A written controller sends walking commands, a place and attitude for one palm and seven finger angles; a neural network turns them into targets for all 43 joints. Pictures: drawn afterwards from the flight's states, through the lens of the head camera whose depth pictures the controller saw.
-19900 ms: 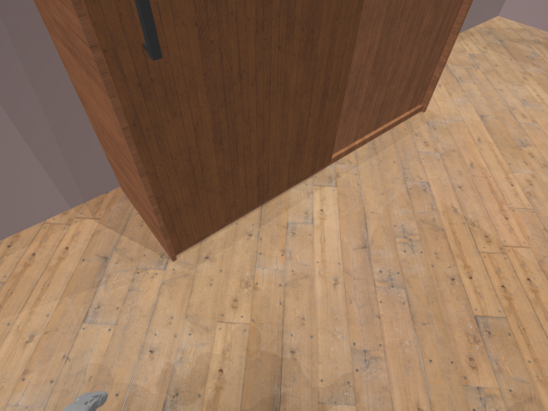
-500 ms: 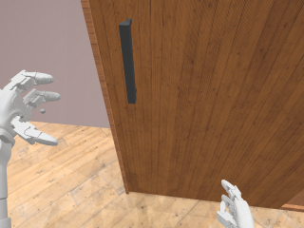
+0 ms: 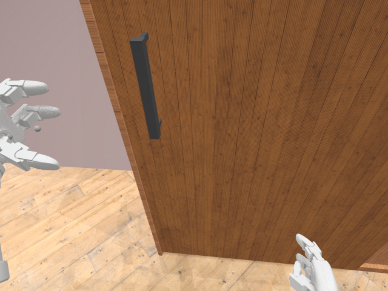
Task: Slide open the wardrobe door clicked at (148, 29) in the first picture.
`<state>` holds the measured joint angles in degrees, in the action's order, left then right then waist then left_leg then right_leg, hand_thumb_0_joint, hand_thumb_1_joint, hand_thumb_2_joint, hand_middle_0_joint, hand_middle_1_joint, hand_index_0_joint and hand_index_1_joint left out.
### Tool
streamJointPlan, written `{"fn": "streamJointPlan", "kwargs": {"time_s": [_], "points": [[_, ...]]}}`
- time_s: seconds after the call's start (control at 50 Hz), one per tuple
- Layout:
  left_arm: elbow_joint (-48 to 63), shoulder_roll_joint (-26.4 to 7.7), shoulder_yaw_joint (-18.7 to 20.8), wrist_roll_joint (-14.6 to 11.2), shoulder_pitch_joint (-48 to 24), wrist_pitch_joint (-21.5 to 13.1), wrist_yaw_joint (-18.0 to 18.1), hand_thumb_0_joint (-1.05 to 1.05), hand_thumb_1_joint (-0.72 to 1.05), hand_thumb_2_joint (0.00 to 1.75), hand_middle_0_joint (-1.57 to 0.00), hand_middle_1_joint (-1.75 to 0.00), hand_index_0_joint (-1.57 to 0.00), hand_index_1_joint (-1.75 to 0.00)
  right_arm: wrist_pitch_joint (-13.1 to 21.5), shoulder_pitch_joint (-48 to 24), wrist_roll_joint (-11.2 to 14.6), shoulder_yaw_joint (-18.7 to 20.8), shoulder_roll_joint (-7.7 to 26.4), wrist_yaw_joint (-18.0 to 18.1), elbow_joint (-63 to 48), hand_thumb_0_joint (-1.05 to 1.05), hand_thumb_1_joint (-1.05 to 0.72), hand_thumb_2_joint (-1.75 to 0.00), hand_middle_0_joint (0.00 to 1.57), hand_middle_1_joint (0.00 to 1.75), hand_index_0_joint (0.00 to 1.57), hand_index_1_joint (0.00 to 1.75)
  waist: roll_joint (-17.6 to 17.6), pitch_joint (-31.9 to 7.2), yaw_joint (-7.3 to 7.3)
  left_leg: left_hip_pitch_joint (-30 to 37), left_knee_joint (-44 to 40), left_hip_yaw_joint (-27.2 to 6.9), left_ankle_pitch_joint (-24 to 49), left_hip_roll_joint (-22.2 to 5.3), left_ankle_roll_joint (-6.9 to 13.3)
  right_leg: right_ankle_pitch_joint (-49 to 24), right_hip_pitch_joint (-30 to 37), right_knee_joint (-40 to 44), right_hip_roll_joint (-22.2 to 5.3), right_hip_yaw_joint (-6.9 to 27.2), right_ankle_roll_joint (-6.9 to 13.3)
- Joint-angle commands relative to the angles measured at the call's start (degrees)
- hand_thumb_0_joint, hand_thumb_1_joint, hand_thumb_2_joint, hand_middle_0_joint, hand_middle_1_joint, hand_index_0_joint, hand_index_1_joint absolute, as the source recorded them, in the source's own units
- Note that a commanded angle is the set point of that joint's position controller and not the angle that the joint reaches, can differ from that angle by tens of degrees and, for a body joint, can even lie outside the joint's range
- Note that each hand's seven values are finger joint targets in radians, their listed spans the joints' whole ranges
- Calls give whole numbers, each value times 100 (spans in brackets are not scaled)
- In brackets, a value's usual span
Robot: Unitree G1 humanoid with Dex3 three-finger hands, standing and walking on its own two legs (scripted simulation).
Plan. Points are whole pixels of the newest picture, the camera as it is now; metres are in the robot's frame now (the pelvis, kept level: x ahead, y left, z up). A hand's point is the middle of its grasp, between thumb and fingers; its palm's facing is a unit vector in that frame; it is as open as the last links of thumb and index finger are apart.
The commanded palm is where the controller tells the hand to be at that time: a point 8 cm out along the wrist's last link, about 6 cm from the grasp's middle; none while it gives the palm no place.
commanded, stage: raise the hand with hooked fingers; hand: left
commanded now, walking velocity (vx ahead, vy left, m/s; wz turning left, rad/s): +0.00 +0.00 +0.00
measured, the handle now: (150, 90) +0.47 +0.16 +0.22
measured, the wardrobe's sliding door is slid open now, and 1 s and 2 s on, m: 0.00 0.00 0.00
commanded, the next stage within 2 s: move the hooked fingers beside the handle in 0.06 s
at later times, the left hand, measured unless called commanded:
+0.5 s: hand (66, 132) +0.30 +0.27 +0.22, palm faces +0.09 -0.99 -0.12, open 14.0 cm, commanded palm +0.27 +0.31 +0.24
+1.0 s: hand (84, 114) +0.36 +0.26 +0.23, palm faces +0.08 -1.00 -0.05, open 14.0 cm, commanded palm +0.32 +0.30 +0.24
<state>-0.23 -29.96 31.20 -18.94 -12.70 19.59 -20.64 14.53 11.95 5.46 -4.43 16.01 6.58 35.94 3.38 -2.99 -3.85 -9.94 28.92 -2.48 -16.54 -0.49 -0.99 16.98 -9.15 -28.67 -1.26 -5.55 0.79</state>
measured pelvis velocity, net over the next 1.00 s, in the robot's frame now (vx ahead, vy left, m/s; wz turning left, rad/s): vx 0.00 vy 0.01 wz -0.01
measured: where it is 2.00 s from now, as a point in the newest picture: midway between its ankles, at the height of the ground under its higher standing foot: outside the picture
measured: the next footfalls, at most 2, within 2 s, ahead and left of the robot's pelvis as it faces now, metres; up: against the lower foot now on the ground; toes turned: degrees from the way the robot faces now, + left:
none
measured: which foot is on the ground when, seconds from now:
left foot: down 0.00-1.00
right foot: down 0.00-1.00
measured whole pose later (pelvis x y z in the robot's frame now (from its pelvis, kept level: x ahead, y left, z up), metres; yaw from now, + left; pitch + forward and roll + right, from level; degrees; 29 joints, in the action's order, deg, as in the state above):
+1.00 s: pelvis +0.00 +0.01 +0.00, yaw -1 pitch -1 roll +0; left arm -15.3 -27.4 22.5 -14.5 -26.6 18.7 -17.4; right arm 11.2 12.2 5.3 -4.3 15.5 7.2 36.2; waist 2.5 -2.0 -1.6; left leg -11.7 28.8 -1.6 -16.3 0.4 0.0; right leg 16.5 -11.3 -28.7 -2.2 -4.6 -0.1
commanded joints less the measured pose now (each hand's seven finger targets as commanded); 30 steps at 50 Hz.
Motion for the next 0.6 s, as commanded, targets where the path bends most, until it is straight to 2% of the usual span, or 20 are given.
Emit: {"fn": "streamJointPlan", "kwargs": {"time_s": [0.0, 0.04, 0.06, 0.1, 0.14, 0.16, 0.18, 0.22, 0.24, 0.28, 0.32, 0.34, 0.36, 0.38, 0.42, 0.46, 0.5, 0.54, 0.56, 0.58], "points": [[421, -1324, -244, 61, -1786, 126, -225, 0, -50, 30, -30, -120, -30, -120, 268, -869, 96, 256, 678, 54, -978, 0, -90, -90, 20, 30, 20, 30, -74, -457, 193, 310, -251, -26, 1214, 170, 317, -1477, -417, 480, -2, 174, -69], [716, -1576, -19, -8, -1802, 97, -360, 0, -50, 30, -30, -120, -30, -120, 254, -963, 74, 258, 690, 54, -1078, 0, -90, -90, 20, 30, 20, 30, -260, -836, 138, 419, -179, -59, 1328, 188, 343, -1681, -232, 387, -23, 198, -83], [901, -1682, 113, -41, -1819, 13, -398, 0, -50, 30, -30, -120, -30, -120, 243, -1027, 73, 244, 665, 54, -1121, 0, -90, -90, 20, 30, 20, 30, -205, -1022, 107, 481, -147, -35, 1382, 199, 338, -1734, -133, 341, -21, 200, -81], [1338, -2020, 597, -191, -1735, -266, -383, 0, -50, 30, -30, -120, -30, -120, 244, -1115, 30, 228, 612, 44, -1179, 0, -90, -90, 20, 30, 20, 30, -225, -1451, 13, 548, -84, -29, 1565, 220, 341, -2016, 195, 287, -41, 262, -96], [1470, -2111, 877, -294, -1660, -509, -303, 0, -50, 30, -30, -120, -30, -120, 276, -1143, 14, 204, 554, 42, -1186, 0, -90, -90, 20, 30, 20, 30, -278, -1529, -39, 545, -90, -24, 1594, 215, 327, -2057, 280, 242, -27, 222, -99], [1440, -2035, 868, -315, -1698, -588, -248, 0, -50, 30, -30, -120, -30, -120, 296, -1146, 7, 196, 521, 38, -1167, 0, -90, -90, 20, 30, 20, 30, -146, -1468, -33, 565, -97, -2, 1594, 218, 322, -2059, 211, 235, -25, 210, -94], [1301, -2185, 1018, -307, -1588, -616, -174, 0, -50, 30, -30, -120, -30, -120, 294, -1083, -5, 209, 530, 23, -1096, 0, -90, -90, 20, 30, 20, 30, -122, -1277, -73, 469, -95, -12, 1586, 197, 312, -2046, 188, 300, -22, 224, -87], [738, -1971, 797, -226, -1752, -488, -102, 0, -50, 30, -30, -120, -30, -120, 270, -1020, 18, 204, 559, 41, -991, 0, -90, -90, 20, 30, 20, 30, -32, -855, 43, 341, -129, 34, 1417, 185, 305, -1886, -122, 334, -31, 218, -103], [564, -1882, 638, -155, -1885, -395, -79, 0, -50, 30, -30, -120, -30, -120, 268, -1001, 36, 220, 576, 48, -964, 0, -90, -90, 20, 30, 20, 30, 153, -676, 82, 314, -142, 41, 1343, 187, 297, -1761, -258, 357, -37, 228, -92], [213, -1650, 208, -22, -2015, -178, -88, 0, -50, 30, -30, -120, -30, -120, 245, -953, 75, 233, 600, 52, -932, 0, -90, -90, 20, 30, 20, 30, 181, -324, 148, 248, -173, 41, 1204, 162, 292, -1547, -459, 461, -49, 262, -89], [51, -1565, -107, 77, -2313, -14, -139, 0, -50, 30, -30, -120, -30, -120, 212, -931, 100, 228, 643, 79, -973, 0, -90, -90, 20, 30, 20, 30, 191, -344, 223, 200, -183, 3, 1012, 189, 304, -1289, -558, 469, -59, 266, -95], [40, -1524, -237, 116, -2489, -1, -182, 0, -50, 30, -30, -120, -30, -120, 199, -913, 99, 233, 651, 98, -987, 0, -90, -90, 20, 30, 20, 30, 66, -399, 269, 257, -172, -24, 1020, 184, 323, -1270, -583, 457, -47, 241, -91], [193, -1559, -281, 135, -2676, -52, -215, 0, -50, 30, -30, -120, -30, -120, 202, -926, 96, 244, 653, 106, -1024, 0, -90, -90, 20, 30, 20, 30, 163, -570, 279, 339, -162, -38, 1024, 189, 329, -1255, -549, 438, -53, 257, -83], [436, -1522, -366, 120, -2746, -153, -244, 0, -50, 30, -30, -120, -30, -120, 195, -930, 88, 247, 642, 111, -1040, 0, -90, -90, 20, 30, 20, 30, 27, -699, 292, 433, -141, -55, 1125, 166, 331, -1345, -437, 427, -50, 255, -64], [983, -1499, -336, 87, -3013, -429, -264, 0, -50, 30, -30, -120, -30, -120, 224, -1008, 55, 236, 583, 126, -1129, 0, -90, -90, 20, 30, 20, 30, 264, -1256, 269, 736, -109, -58, 1333, 200, 342, -1551, -251, 303, -41, 234, -28], [1076, -1742, 57, -13, -2974, -676, -189, 0, -50, 30, -30, -120, -30, -120, 246, -991, 15, 223, 568, 141, -1099, 0, -90, -90, 20, 30, 20, 30, 202, -1584, 185, 821, -128, -90, 1425, 198, 313, -1620, -46, 248, -18, 204, -9], [738, -1874, 366, -83, -2708, -765, -89, 0, -50, 30, -30, -120, -30, -120, 236, -950, -14, 210, 564, 120, -1028, 0, -90, -90, 20, 30, 20, 30, -75, -1503, 104, 612, -180, -86, 1405, 178, 302, -1625, 72, 286, -18, 196, -22], [247, -1735, 325, -36, -2645, -660, 27, 0, -50, 30, -30, -120, -30, -120, 230, -931, 2, 215, 566, 106, -960, 0, -90, -90, 20, 30, 20, 30, -136, -1177, 87, 460, -237, -66, 1379, 167, 283, -1608, -72, 278, -15, 148, -19], [57, -1744, 322, 27, -2579, -534, 103, 0, -50, 30, -30, -120, -30, -120, 215, -943, 12, 218, 578, 84, -961, 0, -90, -90, 20, 30, 20, 30, 91, -974, 49, 339, -283, -54, 1321, 161, 259, -1506, -161, 286, -32, 141, -4], [-145, -1743, 303, 89, -2425, -392, 171, 0, -50, 30, -30, -120, -30, -120, 177, -913, 17, 229, 588, 48, -944, 0, -90, -90, 20, 30, 20, 30, 19, -789, -3, 225, -309, -57, 1332, 153, 253, -1469, -156, 341, -34, 140, 8]]}}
